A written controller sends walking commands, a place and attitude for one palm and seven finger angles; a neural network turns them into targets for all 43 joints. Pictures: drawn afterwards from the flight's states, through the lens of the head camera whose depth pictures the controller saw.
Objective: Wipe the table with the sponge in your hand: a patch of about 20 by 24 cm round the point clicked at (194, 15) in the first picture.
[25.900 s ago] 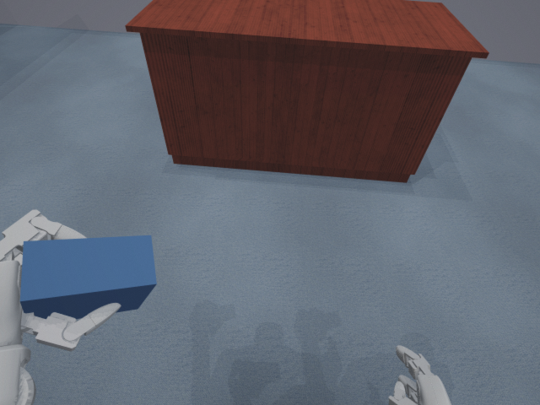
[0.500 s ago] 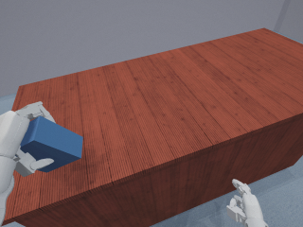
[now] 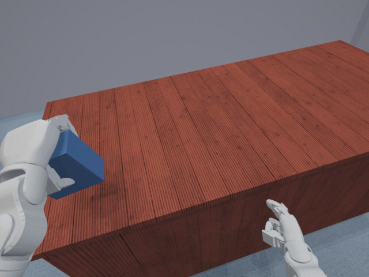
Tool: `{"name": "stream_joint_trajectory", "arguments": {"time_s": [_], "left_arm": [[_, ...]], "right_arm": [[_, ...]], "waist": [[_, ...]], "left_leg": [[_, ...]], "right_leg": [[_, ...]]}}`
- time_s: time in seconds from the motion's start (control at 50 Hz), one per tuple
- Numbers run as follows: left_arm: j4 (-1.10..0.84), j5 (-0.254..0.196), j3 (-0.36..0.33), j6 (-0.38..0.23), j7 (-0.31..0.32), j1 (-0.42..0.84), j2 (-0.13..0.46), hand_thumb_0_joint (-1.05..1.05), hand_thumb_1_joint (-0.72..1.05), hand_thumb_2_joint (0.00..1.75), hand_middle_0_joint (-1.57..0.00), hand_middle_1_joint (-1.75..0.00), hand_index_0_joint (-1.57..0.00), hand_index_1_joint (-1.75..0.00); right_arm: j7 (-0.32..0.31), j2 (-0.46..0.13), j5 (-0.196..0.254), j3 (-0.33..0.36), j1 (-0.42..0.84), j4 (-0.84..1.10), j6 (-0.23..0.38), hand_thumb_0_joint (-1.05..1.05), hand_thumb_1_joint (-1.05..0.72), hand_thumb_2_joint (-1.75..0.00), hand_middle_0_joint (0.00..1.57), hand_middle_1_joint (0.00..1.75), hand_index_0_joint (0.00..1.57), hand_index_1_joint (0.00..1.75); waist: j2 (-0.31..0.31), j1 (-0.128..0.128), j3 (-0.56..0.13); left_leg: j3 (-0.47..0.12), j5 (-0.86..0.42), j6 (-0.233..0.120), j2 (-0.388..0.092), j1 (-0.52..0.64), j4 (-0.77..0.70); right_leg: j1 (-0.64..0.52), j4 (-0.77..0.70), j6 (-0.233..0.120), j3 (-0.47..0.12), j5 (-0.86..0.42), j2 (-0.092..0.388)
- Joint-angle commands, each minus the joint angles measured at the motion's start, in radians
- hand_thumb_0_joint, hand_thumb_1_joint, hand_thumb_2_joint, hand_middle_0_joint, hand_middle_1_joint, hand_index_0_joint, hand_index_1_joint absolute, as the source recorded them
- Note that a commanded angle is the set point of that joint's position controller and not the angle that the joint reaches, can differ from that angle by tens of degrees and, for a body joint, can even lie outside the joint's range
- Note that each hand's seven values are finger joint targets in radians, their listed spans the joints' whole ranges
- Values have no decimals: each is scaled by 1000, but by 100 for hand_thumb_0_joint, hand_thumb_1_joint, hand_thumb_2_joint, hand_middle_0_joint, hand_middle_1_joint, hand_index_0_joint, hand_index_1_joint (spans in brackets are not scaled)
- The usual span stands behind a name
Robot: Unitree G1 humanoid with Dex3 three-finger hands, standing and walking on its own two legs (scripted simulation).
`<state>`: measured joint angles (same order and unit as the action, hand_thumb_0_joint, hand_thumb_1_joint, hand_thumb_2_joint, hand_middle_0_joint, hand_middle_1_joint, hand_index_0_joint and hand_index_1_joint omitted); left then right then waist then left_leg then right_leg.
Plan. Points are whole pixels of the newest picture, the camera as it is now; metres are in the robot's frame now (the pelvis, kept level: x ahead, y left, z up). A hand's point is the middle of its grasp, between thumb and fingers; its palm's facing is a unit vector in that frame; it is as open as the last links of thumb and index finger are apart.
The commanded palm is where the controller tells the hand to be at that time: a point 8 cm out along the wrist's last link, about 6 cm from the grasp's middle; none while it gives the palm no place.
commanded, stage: turn the palm down, sponge in hand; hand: left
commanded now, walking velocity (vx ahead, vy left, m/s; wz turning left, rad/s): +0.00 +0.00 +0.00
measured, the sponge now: (68, 171) +0.25 +0.29 +0.13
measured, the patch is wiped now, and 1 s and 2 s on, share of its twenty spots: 0.00 0.00 0.00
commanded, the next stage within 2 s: move the sponge above the wiping area in 0.60 s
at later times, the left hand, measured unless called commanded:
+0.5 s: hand (62, 162) +0.23 +0.28 +0.18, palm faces +0.20 -0.09 -0.98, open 10.0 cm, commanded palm +0.19 +0.27 +0.25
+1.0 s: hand (65, 166) +0.23 +0.28 +0.16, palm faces +0.15 -0.07 -0.99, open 10.0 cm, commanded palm +0.20 +0.27 +0.23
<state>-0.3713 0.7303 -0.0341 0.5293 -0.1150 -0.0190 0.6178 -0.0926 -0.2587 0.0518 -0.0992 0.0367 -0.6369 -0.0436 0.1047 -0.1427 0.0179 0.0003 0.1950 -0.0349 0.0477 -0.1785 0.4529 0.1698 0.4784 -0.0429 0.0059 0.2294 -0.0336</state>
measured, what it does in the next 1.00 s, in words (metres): stands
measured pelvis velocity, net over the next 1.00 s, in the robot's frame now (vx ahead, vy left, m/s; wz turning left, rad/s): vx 0.00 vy -0.02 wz -0.01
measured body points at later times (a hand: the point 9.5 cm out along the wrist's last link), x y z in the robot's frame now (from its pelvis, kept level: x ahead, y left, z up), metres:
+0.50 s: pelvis -0.01 -0.01 +0.00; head -0.03 -0.06 +0.45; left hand +0.22 +0.28 +0.23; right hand +0.27 -0.18 -0.06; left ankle +0.04 +0.10 -0.74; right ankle +0.02 -0.09 -0.74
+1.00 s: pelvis +0.00 -0.02 +0.00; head -0.02 -0.07 +0.45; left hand +0.22 +0.28 +0.22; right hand +0.27 -0.21 -0.07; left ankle +0.04 +0.10 -0.74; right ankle +0.02 -0.09 -0.74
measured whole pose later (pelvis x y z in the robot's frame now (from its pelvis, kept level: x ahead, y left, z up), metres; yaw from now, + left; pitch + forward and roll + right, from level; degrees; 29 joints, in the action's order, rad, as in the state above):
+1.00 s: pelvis +0.00 -0.02 +0.00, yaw -1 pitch -5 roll +1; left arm -0.30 0.81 0.00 0.51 -0.12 -0.06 0.60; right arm -0.08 -0.27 0.05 -0.07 0.03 -0.67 -0.02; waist 0.12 -0.14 0.01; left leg 0.00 0.20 -0.01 0.02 -0.17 0.45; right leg 0.17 0.48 -0.07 0.00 0.23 -0.06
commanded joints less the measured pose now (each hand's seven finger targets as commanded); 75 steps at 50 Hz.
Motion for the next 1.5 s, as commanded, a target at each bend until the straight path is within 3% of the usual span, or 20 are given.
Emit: {"name": "stream_joint_trajectory", "arguments": {"time_s": [0.0, 0.18, 0.26, 0.28, 0.42, 0.48, 0.52, 0.58, 0.64, 0.7, 0.78, 0.8, 0.88, 0.94, 0.98, 1.06, 1.18, 1.22, 1.24, 1.48], "left_arm": [[-187, 73, -120, -1, 23, 270, 215, 0, 10, 130, -120, -160, -120, -160], [-192, 121, -183, -12, 54, 278, 271, 0, 10, 130, -120, -160, -120, -160], [-155, 114, -117, -15, 52, 282, 212, 0, 10, 130, -120, -160, -120, -160], [-172, 117, -147, -14, 57, 298, 240, 0, 10, 130, -120, -160, -120, -160], [-153, 126, -113, -21, 54, 294, 208, 0, 10, 130, -120, -160, -120, -160], [-165, 129, -158, -21, 59, 310, 260, 0, 10, 130, -120, -160, -120, -160], [-143, 126, -120, -21, 54, 295, 214, 0, 10, 130, -120, -160, -120, -160], [-151, 124, -159, -16, 57, 290, 255, 0, 10, 130, -120, -160, -120, -160], [-117, 119, -128, -12, 46, 270, 222, 0, 10, 130, -120, -160, -120, -160], [-126, 121, -104, -11, 46, 291, 201, 0, 10, 130, -120, -160, -120, -160], [-126, 133, -172, -17, 53, 275, 278, 0, 10, 130, -120, -160, -120, -160], [-116, 127, -134, -13, 47, 261, 232, 0, 10, 130, -120, -160, -120, -160], [-147, 130, -178, -24, 51, 238, 274, 0, 10, 130, -120, -160, -120, -160], [-90, 127, -152, -23, 40, 219, 253, 0, 10, 130, -120, -160, -120, -160], [-97, 130, -156, -29, 43, 271, 267, 0, 10, 130, -120, -160, -120, -160], [-40, 149, -91, -52, 32, 309, 223, 0, 10, 130, -120, -160, -120, -160], [-75, 149, -187, -89, 44, 281, 298, 0, 10, 130, -120, -160, -120, -160], [-57, 142, -141, -88, 47, 252, 232, 0, 10, 130, -120, -160, -120, -160], [-25, 148, -183, -83, 53, 248, 277, 0, 10, 130, -120, -160, -120, -160], [-121, 160, -100, -68, 51, 250, 201, 0, 10, 130, -120, -160, -120, -160]], "right_arm": [[-3, -80, 0, 37, 274, 188, 59, 0, -90, -90, 20, 30, 20, 30], [10, -77, 1, 39, 305, 176, 59, 0, -90, -90, 20, 30, 20, 30], [7, -76, 1, 45, 276, 167, 56, 0, -90, -90, 20, 30, 20, 30], [4, -73, 5, 41, 304, 170, 68, 0, -90, -90, 20, 30, 20, 30], [1, -69, 0, 43, 281, 160, 77, 0, -90, -90, 20, 30, 20, 30], [-1, -73, 1, 43, 297, 164, 79, 0, -90, -90, 20, 30, 20, 30], [1, -70, 0, 43, 280, 161, 78, 0, -90, -90, 20, 30, 20, 30], [3, -75, 1, 45, 299, 161, 80, 0, -90, -90, 20, 30, 20, 30], [5, -82, -4, 48, 279, 160, 76, 0, -90, -90, 20, 30, 20, 30], [1, -80, -4, 48, 287, 165, 84, 0, -90, -90, 20, 30, 20, 30], [2, -84, -1, 50, 288, 156, 82, 0, -90, -90, 20, 30, 20, 30], [2, -83, -6, 51, 281, 167, 81, 0, -90, -90, 20, 30, 20, 30], [9, -81, -1, 54, 295, 162, 85, 0, -90, -90, 20, 30, 20, 30], [8, -88, -5, 54, 261, 154, 81, 0, -90, -90, 20, 30, 20, 30], [1, -85, 2, 54, 287, 153, 89, 0, -90, -90, 20, 30, 20, 30], [-6, -86, -2, 60, 247, 146, 93, 0, -90, -90, 20, 30, 20, 30], [-1, -83, -9, 60, 265, 140, 109, 0, -90, -90, 20, 30, 20, 30], [7, -77, -9, 58, 241, 142, 106, 0, -90, -90, 20, 30, 20, 30], [9, -90, -13, 62, 232, 131, 100, 0, -90, -90, 20, 30, 20, 30], [12, -75, -2, 60, 274, 156, 100, 0, -90, -90, 20, 30, 20, 30]], "waist": [[9, 0, -211], [-8, -13, -208], [-14, 2, -195], [-11, -6, -189], [-27, 0, -196], [-24, -10, -194], [-36, -3, -194], [-17, -11, -193], [-55, -6, -198], [-14, -4, -200], [-30, -8, -204], [-35, -11, -216], [-9, -16, -213], [-59, -3, -204], [-29, 2, -164], [-40, 13, -187], [-19, -8, -234], [-26, -2, -221], [-42, -9, -217], [-16, 0, -207]], "left_leg": [[-94, -107, 8, -37, 41, -86], [-102, -107, 12, -31, 43, -75], [-98, -77, 12, -27, 48, -88], [-98, -56, 12, -26, 46, -81], [-95, -76, 10, -22, 57, -79], [-98, -58, 10, -22, 54, -80], [-90, -79, 9, -20, 55, -78], [-90, -82, 11, -20, 55, -64], [-87, -97, 10, -19, 51, -62], [-78, -90, 7, -18, 52, -52], [-84, -98, 9, -15, 55, -47], [-77, -119, 5, -15, 48, -39], [-85, -134, 8, -14, 60, -36], [-83, -137, 7, -14, 50, -32], [-84, -92, 8, -13, 53, -35], [-87, -89, 3, -11, 60, -47], [-92, -143, 6, -11, 77, -34], [-89, -163, 8, -14, 66, -38], [-93, -162, 10, -15, 60, -41], [-106, -136, 4, -21, 88, -59]], "right_leg": [[-49, -67, -37, -86, -56, 18], [-43, -86, -49, -160, -30, 16], [-25, -101, -31, -120, -5, 28], [-22, -103, -45, -163, 21, 20], [-23, -106, -36, -137, 10, 26], [-26, -113, -46, -177, 35, 21], [-25, -112, -34, -142, 10, 29], [-24, -115, -48, -191, 14, 27], [-29, -113, -34, -156, -14, 35], [-27, -109, -43, -158, -8, 34], [-28, -118, -45, -206, 1, 32], [-49, -102, -43, -173, -44, 39], [-41, -105, -47, -204, -52, 35], [-36, -106, -31, -178, -69, 45], [1, -128, -41, -210, 7, 36], [-8, -125, -29, -168, -3, 45], [-55, -108, -48, -207, -79, 37], [-55, -104, -38, -166, -109, 46], [-52, -104, -40, -167, -115, 42], [-27, -108, -49, -167, -63, 23]]}}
